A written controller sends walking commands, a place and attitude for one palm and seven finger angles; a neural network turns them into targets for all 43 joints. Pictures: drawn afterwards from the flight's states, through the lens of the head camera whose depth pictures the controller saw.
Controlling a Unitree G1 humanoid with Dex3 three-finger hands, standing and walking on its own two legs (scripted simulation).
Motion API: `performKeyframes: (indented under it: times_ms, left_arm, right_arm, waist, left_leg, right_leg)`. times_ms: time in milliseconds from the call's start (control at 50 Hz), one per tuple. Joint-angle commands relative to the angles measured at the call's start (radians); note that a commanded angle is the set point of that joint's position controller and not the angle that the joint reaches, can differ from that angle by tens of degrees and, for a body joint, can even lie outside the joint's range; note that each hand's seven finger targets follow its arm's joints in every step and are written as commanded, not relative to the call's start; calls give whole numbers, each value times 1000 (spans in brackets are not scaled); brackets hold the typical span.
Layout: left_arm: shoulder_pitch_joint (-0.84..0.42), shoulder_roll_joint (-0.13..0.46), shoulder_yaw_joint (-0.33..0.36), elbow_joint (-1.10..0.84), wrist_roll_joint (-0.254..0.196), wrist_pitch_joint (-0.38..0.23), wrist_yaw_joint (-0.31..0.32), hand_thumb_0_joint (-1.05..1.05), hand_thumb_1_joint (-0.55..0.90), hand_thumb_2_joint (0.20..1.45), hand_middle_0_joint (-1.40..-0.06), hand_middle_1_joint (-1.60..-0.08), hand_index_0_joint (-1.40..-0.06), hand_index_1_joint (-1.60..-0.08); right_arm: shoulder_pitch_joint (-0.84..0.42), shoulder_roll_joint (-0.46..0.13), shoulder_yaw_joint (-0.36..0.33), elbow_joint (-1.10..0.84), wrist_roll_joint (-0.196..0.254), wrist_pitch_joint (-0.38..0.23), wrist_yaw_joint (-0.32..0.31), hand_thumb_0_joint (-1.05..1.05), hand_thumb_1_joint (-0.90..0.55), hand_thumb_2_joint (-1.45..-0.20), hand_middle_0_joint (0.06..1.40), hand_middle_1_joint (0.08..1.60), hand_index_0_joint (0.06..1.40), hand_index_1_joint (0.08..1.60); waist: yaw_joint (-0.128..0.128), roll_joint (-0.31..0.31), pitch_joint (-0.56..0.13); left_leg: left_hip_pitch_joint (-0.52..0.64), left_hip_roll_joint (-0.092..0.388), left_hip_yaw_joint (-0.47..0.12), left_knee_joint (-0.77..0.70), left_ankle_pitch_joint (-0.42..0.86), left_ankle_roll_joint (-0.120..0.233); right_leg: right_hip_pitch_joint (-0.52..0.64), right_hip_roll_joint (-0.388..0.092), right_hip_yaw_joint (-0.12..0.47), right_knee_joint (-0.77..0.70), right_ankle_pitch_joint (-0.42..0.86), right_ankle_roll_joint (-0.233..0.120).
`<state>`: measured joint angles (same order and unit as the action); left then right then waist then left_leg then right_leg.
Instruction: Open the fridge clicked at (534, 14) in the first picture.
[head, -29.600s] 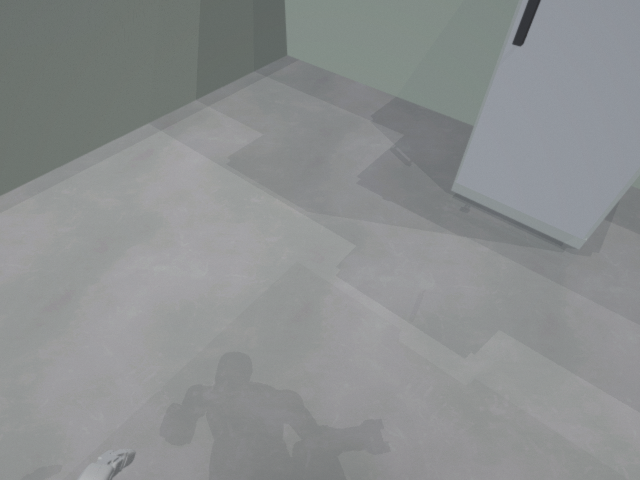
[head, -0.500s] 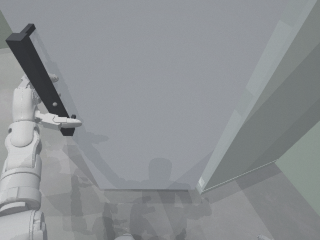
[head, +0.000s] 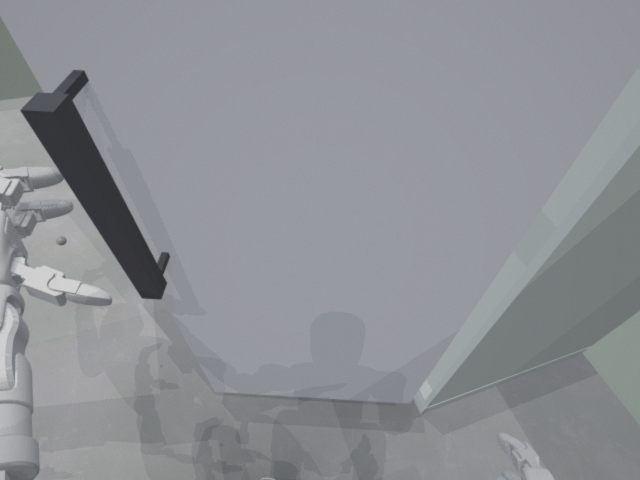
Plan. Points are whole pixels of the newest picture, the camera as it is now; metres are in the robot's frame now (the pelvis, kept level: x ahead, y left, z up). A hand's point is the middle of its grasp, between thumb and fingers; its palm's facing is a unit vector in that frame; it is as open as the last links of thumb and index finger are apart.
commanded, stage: slip the hand off the handle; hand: left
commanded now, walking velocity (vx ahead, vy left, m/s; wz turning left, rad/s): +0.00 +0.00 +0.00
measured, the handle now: (122, 205) +0.38 +0.28 +0.14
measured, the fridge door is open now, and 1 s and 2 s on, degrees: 68 68 68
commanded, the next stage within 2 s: draw the hand back to the body in 1.44 s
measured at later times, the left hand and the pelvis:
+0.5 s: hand (20, 264) +0.29 +0.36 +0.12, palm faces +0.32 -0.92 -0.24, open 14.7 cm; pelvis -0.03 +0.00 -0.01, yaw +1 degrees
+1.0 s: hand out of the picture +0.21 +0.34 +0.12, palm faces +0.37 -0.89 -0.26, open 14.7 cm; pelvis -0.02 +0.00 +0.00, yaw +2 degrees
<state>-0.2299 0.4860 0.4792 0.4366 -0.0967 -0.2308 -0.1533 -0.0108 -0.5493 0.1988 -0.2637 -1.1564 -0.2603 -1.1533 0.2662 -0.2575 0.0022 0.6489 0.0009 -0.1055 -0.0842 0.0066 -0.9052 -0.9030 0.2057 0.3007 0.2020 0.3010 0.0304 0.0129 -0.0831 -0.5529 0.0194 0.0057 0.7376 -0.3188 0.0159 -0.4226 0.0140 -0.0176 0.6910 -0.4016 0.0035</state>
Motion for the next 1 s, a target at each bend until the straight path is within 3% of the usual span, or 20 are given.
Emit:
performKeyframes:
  times_ms: [0,40,80,120,220,300,320,340,420,440,500,540,560,620,660,740,900,980]
  left_arm:
    - [-193,278,70,-233,-53,-34,-39,0,-550,200,-250,-1150,-250,-1150]
    - [-209,316,109,-210,-62,-14,-51,0,-550,200,-250,-1150,-250,-1150]
    - [-241,360,144,-214,-63,-12,-52,0,-550,200,-250,-1150,-250,-1150]
    - [-256,379,158,-216,-55,-21,-52,0,-550,200,-250,-1150,-250,-1150]
    - [-373,405,131,-176,-42,-76,-80,0,-550,200,-250,-1150,-250,-1150]
    - [-381,421,122,-70,-54,-85,-125,0,-550,200,-250,-1150,-250,-1150]
    - [-399,455,140,-29,-53,-79,-133,0,-550,200,-250,-1150,-250,-1150]
    - [-399,408,95,-14,-58,-71,-147,0,-550,200,-250,-1150,-250,-1150]
    - [-297,418,125,-57,-81,-71,-157,0,-550,200,-250,-1150,-250,-1150]
    - [-275,389,106,-85,-86,-75,-153,0,-550,200,-250,-1150,-250,-1150]
    - [-219,415,158,-153,-98,-92,-114,0,-550,200,-250,-1150,-250,-1150]
    - [-197,400,164,-180,-102,-99,-90,0,-550,200,-250,-1150,-250,-1150]
    - [-150,398,177,-198,-103,-97,-80,0,-550,200,-250,-1150,-250,-1150]
    - [-110,403,190,-242,-101,-87,-58,0,-550,200,-250,-1150,-250,-1150]
    - [-103,365,151,-282,-96,-78,-58,0,-550,200,-250,-1150,-250,-1150]
    - [-85,343,129,-344,-103,-67,-63,0,-550,200,-250,-1150,-250,-1150]
    - [90,273,121,-428,-152,-50,-89,0,-550,200,-250,-1150,-250,-1150]
    - [220,290,171,-463,-168,-31,-98,0,-550,200,-250,-1150,-250,-1150]
  right_arm:
    - [21,-149,-59,-116,14,-41,-15,0,-900,-900,200,300,200,300]
    - [15,-155,-58,-117,17,-36,-21,0,-900,-900,200,300,200,300]
    - [5,-155,-55,-119,20,-34,-29,0,-900,-900,200,300,200,300]
    - [6,-152,-52,-123,15,-34,-30,0,-900,-900,200,300,200,300]
    - [9,-157,-43,-107,10,-40,-43,0,-900,-900,200,300,200,300]
    - [12,-165,-36,-101,17,-48,-54,0,-900,-900,200,300,200,300]
    - [16,-171,-34,-97,20,-49,-58,0,-900,-900,200,300,200,300]
    - [12,-167,-31,-104,23,-52,-57,0,-900,-900,200,300,200,300]
    - [13,-170,-38,-132,24,-61,-49,0,-900,-900,200,300,200,300]
    - [6,-168,-36,-143,25,-63,-45,0,-900,-900,200,300,200,300]
    - [-5,-166,-36,-156,22,-68,-38,0,-900,-900,200,300,200,300]
    - [-19,-164,-33,-160,21,-69,-36,0,-900,-900,200,300,200,300]
    - [-22,-162,-33,-167,20,-72,-34,0,-900,-900,200,300,200,300]
    - [-33,-159,-29,-168,20,-78,-36,0,-900,-900,200,300,200,300]
    - [-46,-154,-25,-172,23,-84,-39,0,-900,-900,200,300,200,300]
    - [-55,-150,-23,-164,23,-104,-52,0,-900,-900,200,300,200,300]
    - [-75,-141,-19,-161,26,-139,-56,0,-900,-900,200,300,200,300]
    - [-73,-142,-22,-164,25,-142,-51,0,-900,-900,200,300,200,300]
  waist:
    - [-2,96,-299]
    - [0,62,-270]
    - [1,75,-236]
    - [1,84,-259]
    - [-29,143,-247]
    - [-28,133,-241]
    - [-30,117,-221]
    - [-33,118,-210]
    - [8,127,-274]
    - [6,122,-275]
    - [20,115,-256]
    - [14,87,-222]
    - [28,92,-231]
    - [24,106,-202]
    - [16,128,-184]
    - [5,151,-166]
    - [27,96,-168]
    - [47,75,-163]
  left_leg:
    - [342,-9,-24,-40,521,8]
    - [306,-12,-31,-53,466,2]
    - [281,-16,-26,-57,418,5]
    - [286,-20,-31,-56,402,4]
    - [284,-19,-44,-51,287,3]
    - [249,-18,-54,-63,184,8]
    - [227,-16,-60,-69,147,8]
    - [219,-18,-59,-76,113,9]
    - [237,-17,-70,-83,118,7]
    - [240,-19,-70,-84,112,9]
    - [212,-19,-73,-94,72,11]
    - [195,-16,-79,-105,28,13]
    - [190,-18,-78,-110,19,14]
    - [176,-18,-73,-115,-2,16]
    - [179,-15,-76,-126,-31,15]
    - [197,-16,-78,-129,-46,15]
    - [222,-23,-65,-111,81,11]
    - [216,-30,-47,-96,149,11]
  right_leg:
    - [-21,31,-22,-55,438,-22]
    - [-23,30,-28,-57,411,-22]
    - [-28,29,-24,-65,390,-27]
    - [-35,30,-25,-58,367,-28]
    - [-106,34,-20,-63,245,-32]
    - [-122,32,-19,-77,161,-32]
    - [-133,32,-20,-80,133,-32]
    - [-143,31,-22,-84,110,-30]
    - [-109,35,-27,-77,108,-36]
    - [-112,36,-29,-76,102,-35]
    - [-101,38,-30,-72,79,-35]
    - [-110,39,-32,-71,56,-31]
    - [-98,38,-31,-68,50,-31]
    - [-95,35,-28,-71,42,-29]
    - [-106,34,-28,-72,27,-29]
    - [-108,33,-24,-82,28,-30]
    - [-57,30,-31,-90,118,-30]
    - [-24,28,-30,-87,186,-28]
